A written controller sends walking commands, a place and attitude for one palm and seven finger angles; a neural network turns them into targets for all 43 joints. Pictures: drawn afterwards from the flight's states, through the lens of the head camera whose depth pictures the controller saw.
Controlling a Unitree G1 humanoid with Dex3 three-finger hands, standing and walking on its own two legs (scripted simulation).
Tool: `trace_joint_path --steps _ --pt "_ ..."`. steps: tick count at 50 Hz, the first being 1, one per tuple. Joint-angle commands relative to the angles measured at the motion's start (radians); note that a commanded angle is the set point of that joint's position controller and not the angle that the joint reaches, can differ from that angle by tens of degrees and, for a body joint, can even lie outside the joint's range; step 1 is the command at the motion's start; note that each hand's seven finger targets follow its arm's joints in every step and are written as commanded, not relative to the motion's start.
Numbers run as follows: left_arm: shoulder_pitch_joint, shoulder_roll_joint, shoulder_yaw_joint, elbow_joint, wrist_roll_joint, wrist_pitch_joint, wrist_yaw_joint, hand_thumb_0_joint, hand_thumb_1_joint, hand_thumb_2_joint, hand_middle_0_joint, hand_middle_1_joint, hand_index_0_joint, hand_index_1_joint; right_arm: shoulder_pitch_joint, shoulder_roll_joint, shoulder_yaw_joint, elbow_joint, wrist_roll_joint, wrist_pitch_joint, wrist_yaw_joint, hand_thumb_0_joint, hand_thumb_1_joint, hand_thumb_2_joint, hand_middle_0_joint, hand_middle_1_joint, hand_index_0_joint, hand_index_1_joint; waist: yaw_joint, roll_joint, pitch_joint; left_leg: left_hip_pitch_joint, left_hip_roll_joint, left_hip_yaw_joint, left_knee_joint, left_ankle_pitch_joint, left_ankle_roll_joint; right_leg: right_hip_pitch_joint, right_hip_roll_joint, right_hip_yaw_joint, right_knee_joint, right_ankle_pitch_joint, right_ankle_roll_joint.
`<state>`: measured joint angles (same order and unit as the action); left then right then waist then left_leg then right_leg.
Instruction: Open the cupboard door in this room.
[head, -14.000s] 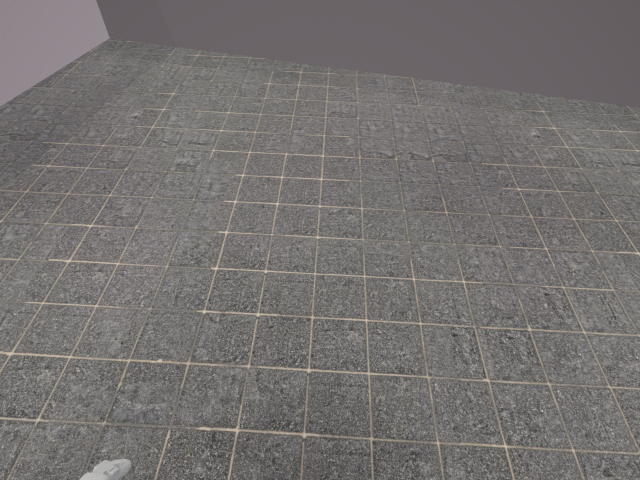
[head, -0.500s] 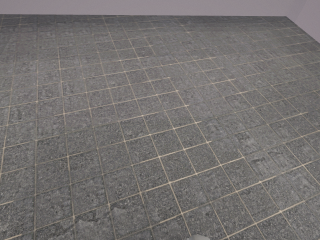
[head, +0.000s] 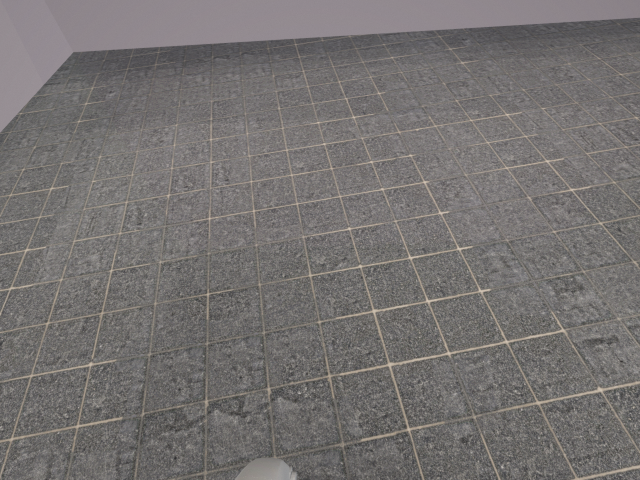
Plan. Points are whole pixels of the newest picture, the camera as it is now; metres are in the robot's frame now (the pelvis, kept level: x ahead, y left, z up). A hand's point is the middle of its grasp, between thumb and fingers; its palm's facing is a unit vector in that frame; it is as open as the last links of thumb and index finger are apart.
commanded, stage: turn or walk to find it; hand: left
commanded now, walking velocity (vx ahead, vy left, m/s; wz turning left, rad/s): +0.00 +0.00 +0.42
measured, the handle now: out of the picture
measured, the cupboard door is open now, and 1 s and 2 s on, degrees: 0 0 0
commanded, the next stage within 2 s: none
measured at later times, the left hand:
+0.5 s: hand out of the picture -0.03 +0.29 -0.18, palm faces +0.26 -0.94 -0.23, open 7.4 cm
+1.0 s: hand out of the picture -0.04 +0.19 -0.14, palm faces +0.40 -0.87 -0.29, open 7.4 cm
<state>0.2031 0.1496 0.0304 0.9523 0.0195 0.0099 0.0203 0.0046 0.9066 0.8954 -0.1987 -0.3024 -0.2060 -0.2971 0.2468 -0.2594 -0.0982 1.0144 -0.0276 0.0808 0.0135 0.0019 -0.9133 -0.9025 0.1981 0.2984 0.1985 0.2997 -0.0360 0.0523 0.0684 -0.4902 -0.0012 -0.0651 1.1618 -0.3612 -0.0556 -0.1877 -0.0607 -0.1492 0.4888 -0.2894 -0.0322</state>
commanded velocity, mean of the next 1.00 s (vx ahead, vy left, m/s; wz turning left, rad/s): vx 0.00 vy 0.00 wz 0.42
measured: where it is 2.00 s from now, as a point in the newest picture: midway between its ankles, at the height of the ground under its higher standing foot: outside the picture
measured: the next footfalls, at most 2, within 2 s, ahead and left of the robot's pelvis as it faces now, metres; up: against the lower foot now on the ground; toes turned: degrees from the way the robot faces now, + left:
left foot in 0.26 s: +0.00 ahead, +0.16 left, +0.00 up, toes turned +11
right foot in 0.82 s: +0.02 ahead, -0.08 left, +0.00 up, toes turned +17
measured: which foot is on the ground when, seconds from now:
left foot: up 0.00-0.24, down 0.26-0.82, up 0.84-1.00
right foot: down 0.00-0.26, up 0.28-0.80, down 0.82-1.00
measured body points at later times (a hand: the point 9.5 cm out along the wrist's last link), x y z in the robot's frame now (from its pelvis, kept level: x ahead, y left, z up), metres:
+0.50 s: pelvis -0.03 +0.06 +0.00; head -0.01 +0.10 +0.45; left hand -0.05 +0.33 -0.16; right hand +0.12 -0.16 -0.12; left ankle -0.04 +0.15 -0.74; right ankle -0.02 -0.10 -0.65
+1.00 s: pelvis -0.04 -0.02 +0.00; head -0.01 -0.06 +0.45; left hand -0.06 +0.24 -0.12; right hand +0.06 -0.25 -0.17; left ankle -0.12 +0.13 -0.65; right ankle -0.01 -0.09 -0.74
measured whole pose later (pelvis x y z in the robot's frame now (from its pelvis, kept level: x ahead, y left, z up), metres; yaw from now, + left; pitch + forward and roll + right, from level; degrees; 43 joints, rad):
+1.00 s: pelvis -0.04 -0.02 +0.00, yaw +25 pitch -1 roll +3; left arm 0.18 0.14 0.03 0.94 0.02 0.02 0.02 0.00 0.91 0.90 -0.20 -0.30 -0.21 -0.30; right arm 0.28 -0.26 -0.10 1.01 -0.03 0.08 0.01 0.00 -0.91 -0.90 0.20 0.30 0.20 0.30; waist -0.05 0.06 0.06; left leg -0.49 -0.03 -0.07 1.15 -0.36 -0.04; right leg -0.19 -0.05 -0.12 0.49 -0.27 -0.05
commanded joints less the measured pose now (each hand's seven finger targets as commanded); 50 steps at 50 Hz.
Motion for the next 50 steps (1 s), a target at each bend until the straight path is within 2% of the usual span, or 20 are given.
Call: trace_joint_path --steps 1,8,11,12,13,14,15,16,19,22,33,37,39,40,41,42,43,44,46,50 --pt "0.053 0.208 0.05 -0.049 0.003 -0.028 0.017 0.0 0.9 0.9 -0.2 -0.3 -0.2 -0.3 -0.044 -0.042 0.005 -0.073 0.006 -0.022 -0.006 0.0 -0.9 -0.9 0.2 0.3 0.2 0.3 0.05 -0.213 -0.038 -0.056 0.034 0.032 -0.066 -0.037 -0.024 0.097 -0.26 0.155 -0.156 0.414 -0.091" --pt "0.116 0.267 0.067 -0.013 0.014 -0.015 0.011 0.0 0.9 0.9 -0.2 -0.3 -0.2 -0.3 -0.126 -0.026 0.028 -0.099 0.021 -0.043 -0.009 0.0 -0.9 -0.9 0.2 0.3 0.2 0.3 0.092 -0.265 -0.078 0.096 0.021 0.125 -0.406 -0.111 0.0 0.132 -0.296 0.128 -0.072 0.566 -0.116" --pt "0.072 0.269 0.071 -0.009 0.005 -0.008 0.01 0.0 0.9 0.9 -0.2 -0.3 -0.2 -0.3 -0.047 -0.041 0.029 -0.083 0.02 -0.058 -0.011 0.0 -0.9 -0.9 0.2 0.3 0.2 0.3 0.037 -0.221 -0.126 0.264 0.019 0.144 -0.68 0.092 0.015 0.085 -0.272 0.06 0.038 0.497 -0.045" --pt "0.066 0.247 0.066 -0.015 -0.005 -0.002 0.01 0.0 0.9 0.9 -0.2 -0.3 -0.2 -0.3 -0.001 -0.082 0.019 -0.071 0.018 -0.07 -0.008 0.0 -0.9 -0.9 0.2 0.3 0.2 0.3 0.007 -0.111 -0.16 0.406 0.066 0.089 -0.803 0.26 0.029 -0.007 -0.234 0.005 0.16 0.376 0.009" --pt "0.085 0.182 0.054 -0.042 -0.013 0.006 0.005 0.0 0.9 0.9 -0.2 -0.3 -0.2 -0.3 0.025 -0.187 -0.004 -0.075 0.009 -0.079 -0.013 0.0 -0.9 -0.9 0.2 0.3 0.2 0.3 -0.002 0.186 -0.177 0.563 0.303 -0.221 -0.823 0.587 0.121 -0.273 -0.099 -0.038 0.35 -0.086 0.087" --pt "0.031 0.153 0.034 -0.063 -0.006 0.016 0.01 0.0 0.9 0.9 -0.2 -0.3 -0.2 -0.3 0.068 -0.238 -0.015 -0.062 0.014 -0.067 -0.021 0.0 -0.9 -0.9 0.2 0.3 0.2 0.3 -0.028 0.248 -0.158 0.521 0.41 -0.291 -0.811 0.855 0.21 -0.332 -0.05 0.036 0.482 -0.382 0.104" --pt "0.007 0.176 0.039 -0.062 -0.003 0.025 0.012 0.0 0.9 0.9 -0.2 -0.3 -0.2 -0.3 0.055 -0.214 -0.007 -0.059 0.012 -0.062 -0.026 0.0 -0.9 -0.9 0.2 0.3 0.2 0.3 -0.023 0.142 -0.123 0.464 0.403 -0.207 -0.799 0.806 0.229 -0.312 -0.068 0.089 0.554 -0.339 0.092" --pt "-0.007 0.166 0.041 -0.047 -0.001 0.033 0.014 0.0 0.9 0.9 -0.2 -0.3 -0.2 -0.3 0.022 -0.181 0.003 -0.063 0.008 -0.069 -0.038 0.0 -0.9 -0.9 0.2 0.3 0.2 0.3 -0.015 0.211 -0.099 0.413 0.339 -0.208 -0.819 0.759 0.207 -0.322 -0.066 0.125 0.579 -0.291 0.099" --pt "0.014 0.187 0.052 -0.018 -0.003 0.029 -0.002 0.0 0.9 0.9 -0.2 -0.3 -0.2 -0.3 -0.074 -0.14 0.02 -0.093 0.009 -0.071 -0.042 0.0 -0.9 -0.9 0.2 0.3 0.2 0.3 0.031 0.137 -0.046 0.385 0.245 -0.126 -0.82 0.652 0.191 -0.346 -0.049 0.129 0.653 -0.143 0.106" --pt "0.027 0.187 0.052 -0.007 -0.001 0.028 -0.005 0.0 0.9 0.9 -0.2 -0.3 -0.2 -0.3 -0.063 -0.139 0.016 -0.099 0.013 -0.077 -0.039 0.0 -0.9 -0.9 0.2 0.3 0.2 0.3 0.037 0.078 -0.072 0.403 0.222 -0.116 -0.843 0.584 0.182 -0.347 -0.044 0.131 0.66 -0.08 0.123" --pt "-0.087 0.156 0.04 -0.079 -0.008 0.023 0.001 0.0 0.9 0.9 -0.2 -0.3 -0.2 -0.3 0.012 -0.14 -0.003 -0.096 0.001 -0.069 -0.034 0.0 -0.9 -0.9 0.2 0.3 0.2 0.3 -0.003 0.095 -0.085 0.374 0.228 -0.286 -0.828 0.491 0.241 -0.274 -0.003 0.141 0.384 -0.165 0.117" --pt "-0.036 0.15 0.038 -0.073 -0.017 0.012 0.005 0.0 0.9 0.9 -0.2 -0.3 -0.2 -0.3 -0.002 -0.138 -0.007 -0.103 0.0 -0.063 -0.031 0.0 -0.9 -0.9 0.2 0.3 0.2 0.3 0.022 0.104 -0.118 0.299 0.197 -0.323 -0.786 0.531 0.226 -0.115 0.036 0.128 0.173 -0.119 0.096" --pt "0.025 0.16 0.044 -0.055 -0.018 0.0 0.008 0.0 0.9 0.9 -0.2 -0.3 -0.2 -0.3 -0.015 -0.127 -0.009 -0.108 0.007 -0.062 -0.029 0.0 -0.9 -0.9 0.2 0.3 0.2 0.3 0.056 0.066 -0.145 0.206 0.147 -0.299 -0.727 0.456 0.176 0.056 0.031 0.115 -0.045 0.054 0.089" --pt "0.062 0.207 0.051 -0.049 -0.011 -0.011 0.013 0.0 0.9 0.9 -0.2 -0.3 -0.2 -0.3 -0.008 -0.092 -0.006 -0.108 0.017 -0.063 -0.023 0.0 -0.9 -0.9 0.2 0.3 0.2 0.3 0.07 -0.026 -0.159 0.087 0.091 -0.254 -0.655 0.307 0.124 0.2 -0.052 0.191 -0.163 0.111 0.072" --pt "0.085 0.291 0.07 -0.05 0.004 -0.02 0.02 0.0 0.9 0.9 -0.2 -0.3 -0.2 -0.3 0.002 -0.026 0.005 -0.128 0.022 -0.065 -0.018 0.0 -0.9 -0.9 0.2 0.3 0.2 0.3 0.08 -0.302 -0.168 -0.079 -0.053 -0.069 -0.453 -0.029 0.045 0.286 -0.304 0.434 -0.214 0.151 -0.016" --pt "0.067 0.311 0.067 -0.064 0.001 -0.016 0.018 0.0 0.9 0.9 -0.2 -0.3 -0.2 -0.3 -0.03 -0.06 -0.005 -0.138 0.012 -0.057 -0.023 0.0 -0.9 -0.9 0.2 0.3 0.2 0.3 0.086 -0.294 -0.117 -0.085 -0.068 -0.029 -0.247 -0.224 0.029 0.128 -0.43 0.501 -0.218 0.239 -0.114" --pt "0.015 0.266 0.067 -0.079 -0.005 -0.017 0.02 0.0 0.9 0.9 -0.2 -0.3 -0.2 -0.3 -0.015 -0.078 -0.013 -0.116 0.003 -0.04 -0.02 0.0 -0.9 -0.9 0.2 0.3 0.2 0.3 0.058 -0.228 -0.075 -0.061 -0.035 -0.073 -0.102 -0.17 0.034 0.012 -0.385 0.439 -0.242 0.128 -0.131" --pt "-0.049 0.239 0.066 -0.091 -0.005 -0.018 0.021 0.0 0.9 0.9 -0.2 -0.3 -0.2 -0.3 0.005 -0.072 -0.017 -0.092 0.001 -0.027 -0.014 0.0 -0.9 -0.9 0.2 0.3 0.2 0.3 0.029 -0.236 -0.024 -0.056 -0.021 -0.068 -0.021 -0.116 0.031 -0.058 -0.334 0.393 -0.265 0.036 -0.115" --pt "-0.101 0.191 0.047 -0.103 -0.005 -0.019 0.018 0.0 0.9 0.9 -0.2 -0.3 -0.2 -0.3 0.052 -0.05 -0.014 -0.059 0.0 -0.021 -0.006 0.0 -0.9 -0.9 0.2 0.3 0.2 0.3 -0.01 -0.17 0.014 -0.055 0.0 -0.028 0.048 -0.019 0.016 -0.067 -0.246 0.249 -0.227 0.114 -0.07" --pt "-0.016 0.177 0.045 -0.077 -0.007 -0.029 0.016 0.0 0.9 0.9 -0.2 -0.3 -0.2 -0.3 0.05 -0.045 -0.009 -0.049 0.004 -0.019 -0.004 0.0 -0.9 -0.9 0.2 0.3 0.2 0.3 0.017 -0.211 -0.011 -0.077 0.016 0.0 0.062 0.046 -0.014 0.019 -0.224 0.159 -0.208 0.226 -0.056"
